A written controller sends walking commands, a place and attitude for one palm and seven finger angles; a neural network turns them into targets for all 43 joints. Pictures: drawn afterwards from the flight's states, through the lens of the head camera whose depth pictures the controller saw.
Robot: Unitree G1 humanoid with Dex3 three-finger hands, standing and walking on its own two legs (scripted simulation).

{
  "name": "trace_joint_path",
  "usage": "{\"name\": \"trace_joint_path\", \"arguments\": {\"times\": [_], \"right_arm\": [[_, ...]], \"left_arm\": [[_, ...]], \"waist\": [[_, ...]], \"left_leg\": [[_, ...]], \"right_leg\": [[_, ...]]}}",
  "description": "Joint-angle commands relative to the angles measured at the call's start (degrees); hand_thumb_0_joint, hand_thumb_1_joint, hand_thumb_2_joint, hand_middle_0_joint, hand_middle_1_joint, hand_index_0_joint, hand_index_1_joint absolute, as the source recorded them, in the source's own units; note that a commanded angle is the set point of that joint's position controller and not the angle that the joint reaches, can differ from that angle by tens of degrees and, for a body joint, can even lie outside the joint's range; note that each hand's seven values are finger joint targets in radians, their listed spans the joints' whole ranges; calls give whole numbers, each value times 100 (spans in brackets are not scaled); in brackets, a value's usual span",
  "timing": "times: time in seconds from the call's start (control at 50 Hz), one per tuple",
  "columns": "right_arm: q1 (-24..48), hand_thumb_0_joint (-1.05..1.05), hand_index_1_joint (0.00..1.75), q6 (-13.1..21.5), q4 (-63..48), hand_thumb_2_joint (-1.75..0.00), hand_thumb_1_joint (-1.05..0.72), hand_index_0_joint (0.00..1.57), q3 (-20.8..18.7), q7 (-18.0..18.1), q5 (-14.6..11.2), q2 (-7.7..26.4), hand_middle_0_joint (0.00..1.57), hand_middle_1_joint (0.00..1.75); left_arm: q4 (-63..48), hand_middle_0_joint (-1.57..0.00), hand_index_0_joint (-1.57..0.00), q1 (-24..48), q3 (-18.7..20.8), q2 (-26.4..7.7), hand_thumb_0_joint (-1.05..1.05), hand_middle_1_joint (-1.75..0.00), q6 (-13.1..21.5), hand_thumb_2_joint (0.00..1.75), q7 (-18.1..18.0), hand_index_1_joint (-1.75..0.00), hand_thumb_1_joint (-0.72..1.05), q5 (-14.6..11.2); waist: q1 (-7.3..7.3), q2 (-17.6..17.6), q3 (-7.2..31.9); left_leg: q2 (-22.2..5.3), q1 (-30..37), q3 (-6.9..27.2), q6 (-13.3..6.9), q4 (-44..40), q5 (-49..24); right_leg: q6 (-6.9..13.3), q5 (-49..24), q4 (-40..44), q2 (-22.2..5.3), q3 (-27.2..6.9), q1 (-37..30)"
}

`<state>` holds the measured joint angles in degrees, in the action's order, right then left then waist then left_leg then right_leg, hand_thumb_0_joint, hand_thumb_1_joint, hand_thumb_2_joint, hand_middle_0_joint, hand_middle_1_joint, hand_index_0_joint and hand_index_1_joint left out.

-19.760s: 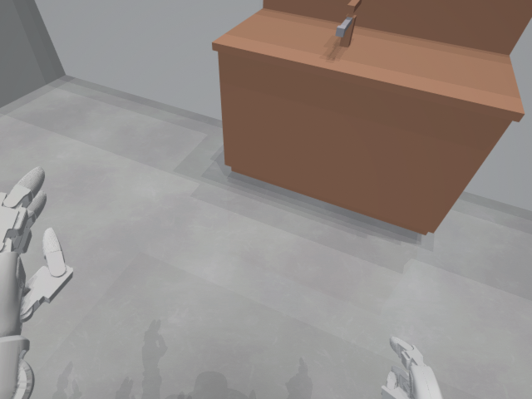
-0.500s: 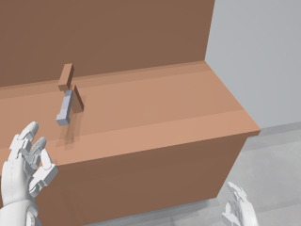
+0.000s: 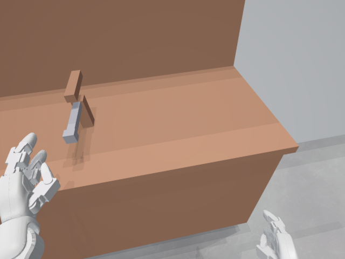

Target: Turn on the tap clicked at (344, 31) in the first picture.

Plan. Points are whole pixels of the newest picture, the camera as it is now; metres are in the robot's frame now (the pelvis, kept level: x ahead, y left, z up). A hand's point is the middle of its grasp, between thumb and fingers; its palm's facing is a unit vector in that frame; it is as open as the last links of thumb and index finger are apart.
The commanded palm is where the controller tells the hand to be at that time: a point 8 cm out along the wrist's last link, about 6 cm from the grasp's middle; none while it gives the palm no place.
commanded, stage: reach beside the lever's end, fingers flat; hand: left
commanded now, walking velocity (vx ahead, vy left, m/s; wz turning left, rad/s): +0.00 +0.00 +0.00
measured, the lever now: (70, 136) +0.37 +0.32 +0.09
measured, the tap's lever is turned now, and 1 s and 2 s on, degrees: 0 0 0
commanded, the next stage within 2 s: push the lever round in 1.74 s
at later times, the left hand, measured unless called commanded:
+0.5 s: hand (52, 165) +0.25 +0.29 +0.12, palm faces +0.52 -0.85 -0.08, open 7.6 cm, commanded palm +0.21 +0.33 +0.12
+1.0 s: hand (50, 150) +0.30 +0.33 +0.11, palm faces +0.55 -0.83 -0.08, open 7.7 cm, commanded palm +0.26 +0.37 +0.11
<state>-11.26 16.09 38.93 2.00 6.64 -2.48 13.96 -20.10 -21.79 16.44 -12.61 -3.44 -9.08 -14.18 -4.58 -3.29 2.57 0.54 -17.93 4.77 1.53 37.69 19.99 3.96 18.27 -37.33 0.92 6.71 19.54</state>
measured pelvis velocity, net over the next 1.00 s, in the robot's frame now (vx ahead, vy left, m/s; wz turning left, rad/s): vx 0.00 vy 0.02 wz -0.02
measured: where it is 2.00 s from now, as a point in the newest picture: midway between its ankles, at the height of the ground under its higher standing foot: outside the picture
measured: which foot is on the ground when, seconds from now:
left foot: down 0.00-1.00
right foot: down 0.00-1.00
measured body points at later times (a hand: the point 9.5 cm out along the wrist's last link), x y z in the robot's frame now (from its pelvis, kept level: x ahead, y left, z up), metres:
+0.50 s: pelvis -0.01 +0.02 +0.00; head -0.01 +0.01 +0.45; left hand +0.22 +0.34 +0.13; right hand +0.18 -0.21 -0.08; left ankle +0.00 +0.14 -0.72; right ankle +0.02 -0.07 -0.72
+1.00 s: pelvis +0.00 +0.02 +0.00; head +0.02 +0.01 +0.45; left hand +0.26 +0.37 +0.12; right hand +0.17 -0.22 -0.09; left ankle +0.00 +0.14 -0.72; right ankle +0.02 -0.07 -0.72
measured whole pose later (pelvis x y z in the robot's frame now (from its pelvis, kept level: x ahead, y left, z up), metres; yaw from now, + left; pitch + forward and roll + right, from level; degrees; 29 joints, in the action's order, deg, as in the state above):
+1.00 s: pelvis +0.00 +0.02 +0.00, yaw -1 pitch +3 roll +0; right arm -10.3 11.2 41.0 1.8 7.2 -2.0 14.4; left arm 12.0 3.4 24.6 -18.0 2.9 -6.5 -12.3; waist -2.5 -1.9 1.7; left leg 1.3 -21.5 3.1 -0.1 37.5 19.2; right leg 2.3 16.5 -36.3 0.2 5.0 23.1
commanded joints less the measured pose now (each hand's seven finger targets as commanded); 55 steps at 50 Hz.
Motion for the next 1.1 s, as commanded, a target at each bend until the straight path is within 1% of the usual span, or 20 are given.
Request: {"name": "trace_joint_path", "arguments": {"times": [0.0, 0.06, 0.12, 0.18, 0.26, 0.36, 0.4, 0.42, 0.5, 0.6, 0.68, 0.72, 0.82, 0.9, 0.92, 0.94, 0.96, 1.0, 1.02, 1.08], "right_arm": [[764, 0, 30, 339, -920, -90, -90, 20, -201, 44, 30, 576, 20, 30], [769, 0, 30, 267, -924, -90, -90, 20, -208, 34, 24, 562, 20, 30], [786, 0, 30, 221, -919, -90, -90, 20, -210, 16, 29, 555, 20, 30], [770, 0, 30, 187, -876, -90, -90, 20, -216, 20, 47, 571, 20, 30], [789, 0, 30, 194, -847, -90, -90, 20, -200, 29, 46, 590, 20, 30], [853, 0, 30, 191, -781, -90, -90, 20, -191, 99, 39, 655, 20, 30], [850, 0, 30, 174, -765, -90, -90, 20, -210, 109, 51, 664, 20, 30], [863, 0, 30, 163, -763, -90, -90, 20, -207, 104, 49, 655, 20, 30], [767, 0, 30, 118, -806, -90, -90, 20, -229, 31, 91, 628, 20, 30], [706, 0, 30, 8, -808, -90, -90, 20, -269, -12, 90, 647, 20, 30], [691, 0, 30, -88, -769, -90, -90, 20, -276, -2, 90, 679, 20, 30], [731, 0, 30, -128, -723, -90, -90, 20, -264, 32, 79, 674, 20, 30], [676, 0, 30, -136, -645, -90, -90, 20, -266, 90, 90, 720, 20, 30], [582, 0, 30, -136, -594, -90, -90, 20, -277, 116, 89, 786, 20, 30], [544, 0, 30, -164, -562, -90, -90, 20, -280, 130, 69, 790, 20, 30], [522, 0, 30, -186, -583, -90, -90, 20, -283, 129, 65, 802, 20, 30], [476, 0, 30, -215, -562, -90, -90, 20, -293, 139, 48, 824, 20, 30], [436, 0, 30, -245, -599, -90, -90, 20, -296, 140, 50, 845, 20, 30], [416, 0, 30, -267, -598, -90, -90, 20, -308, 134, 45, 832, 20, 30], [250, 0, 30, -322, -602, -90, -90, 20, -334, 85, 83, 864, 20, 30]], "left_arm": [[-1017, -20, -20, 838, 585, -1016, 0, -29, 369, 90, -36, -29, 90, -12], [-820, -19, -19, 853, 716, -1079, 0, -28, 332, 90, -118, -28, 90, 21], [-858, -19, -19, 980, 833, -1169, 0, -28, 358, 90, -169, -28, 90, 72], [-665, -19, -19, 1296, 815, -1175, 0, -27, 443, 90, -158, -27, 90, 54], [-508, -19, -19, 1662, 572, -1052, 0, -26, 571, 90, -96, -26, 90, 109], [-29, -18, -18, 2322, 528, -1119, 0, -25, 621, 90, -22, -25, 90, 107], [133, -18, -18, 2370, 645, -1226, 0, -24, 615, 90, -22, -24, 90, 123], [125, -18, -18, 2376, 783, -1340, 0, -24, 615, 90, -63, -24, 90, 165], [195, -18, -18, 2194, 707, -1238, 0, -23, 643, 90, -91, -23, 90, 214], [531, -17, -17, 2263, 813, -1233, 0, -21, 677, 90, -117, -21, 90, 190], [797, -17, -17, 2592, 972, -1425, 0, -20, 716, 90, -98, -20, 90, 202], [834, -17, -17, 3006, 1027, -1573, 0, -20, 777, 90, -82, -20, 90, 260], [1187, -16, -16, 3597, 1124, -1817, 0, -19, 1008, 90, 43, -19, 90, 279], [1798, -16, -16, 3855, 1110, -1865, 0, -18, 1108, 90, 233, -18, 90, 185], [2054, -16, -16, 3804, 1325, -2065, 0, -17, 1089, 90, 258, -17, 90, 203], [2155, -16, -16, 3917, 1179, -1924, 0, -17, 1069, 90, 325, -17, 90, 176], [2426, -16, -16, 3915, 1343, -2123, 0, -17, 1023, 90, 358, -17, 90, 153], [2524, -16, -16, 4144, 1331, -2175, 0, -16, 989, 90, 428, -16, 90, 139], [2597, -15, -15, 4069, 1526, -2342, 0, -16, 995, 90, 416, -16, 90, 190], [2791, -15, -15, 4262, 1596, -2469, 0, -15, 1074, 90, 424, -15, 90, 220]], "waist": [[31, 259, 512], [0, 338, 515], [-22, -19, 652], [61, 117, 587], [153, -90, 529], [217, 235, 510], [181, 180, 672], [124, -74, 752], [60, -223, 989], [82, 183, 894], [137, 200, 837], [186, -110, 777], [276, -296, 1004], [318, 11, 1103], [275, 59, 1056], [328, 73, 1098], [301, 218, 1023], [325, 179, 1145], [212, -126, 1205], [283, 4, 1320]], "left_leg": [[155, -298, -187, -324, -543, -707], [139, -300, -185, -302, -612, -782], [141, -212, -203, -273, -624, -938], [132, -243, -194, -276, -644, -828], [126, -158, -153, -254, -694, -747], [136, -230, -80, -277, -785, -321], [131, -192, -102, -260, -790, -407], [135, -134, -99, -233, -804, -521], [110, -24, -129, -144, -762, -1140], [71, -127, -146, -129, -745, -1344], [86, -201, -166, -150, -736, -1233], [93, -169, -184, -177, -727, -1120], [106, -144, -169, -213, -665, -960], [125, -257, -165, -252, -623, -873], [110, -332, -154, -249, -636, -885], [129, -323, -189, -262, -608, -938], [116, -433, -174, -260, -620, -893], [131, -442, -191, -274, -597, -954], [137, -427, -199, -260, -588, -1063], [126, -447, -204, -274, -513, -1262]], "right_leg": [[-371, -541, 916, -271, -577, -503], [-348, -605, 885, -245, -524, -541], [-311, -775, 824, -239, -491, -567], [-317, -647, 854, -216, -506, -506], [-285, -521, 826, -194, -454, -339], [-290, -93, 885, -172, -456, -259], [-282, -176, 867, -170, -452, -340], [-259, -291, 832, -176, -450, -376], [-218, -873, 691, -155, -394, -538], [-237, -1111, 665, -126, -360, -553], [-243, -1031, 685, -130, -392, -483], [-234, -923, 709, -143, -430, -395], [-225, -798, 671, -136, -476, -340], [-246, -845, 662, -119, -493, -373], [-239, -843, 657, -118, -474, -401], [-256, -953, 654, -126, -490, -398], [-259, -930, 672, -122, -488, -407], [-273, -1020, 659, -128, -503, -452], [-249, -1095, 633, -132, -514, -506], [-269, -1358, 565, -110, -500, -515]]}}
